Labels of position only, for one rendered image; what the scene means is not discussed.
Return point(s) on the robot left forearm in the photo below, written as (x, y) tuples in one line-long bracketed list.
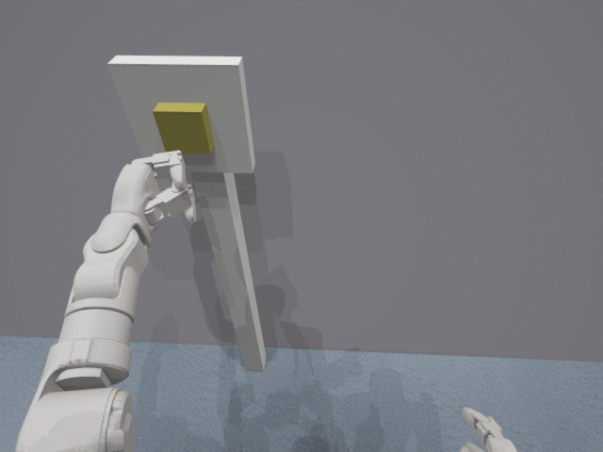
[(93, 347)]

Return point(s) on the robot left upper arm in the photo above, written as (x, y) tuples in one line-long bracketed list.
[(93, 420)]

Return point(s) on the right robot hand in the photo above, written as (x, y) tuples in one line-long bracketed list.
[(488, 432)]

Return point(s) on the panel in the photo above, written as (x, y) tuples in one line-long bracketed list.
[(218, 82)]

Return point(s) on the left robot hand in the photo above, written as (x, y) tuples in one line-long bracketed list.
[(136, 191)]

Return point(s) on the button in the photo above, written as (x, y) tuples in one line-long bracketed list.
[(184, 127)]

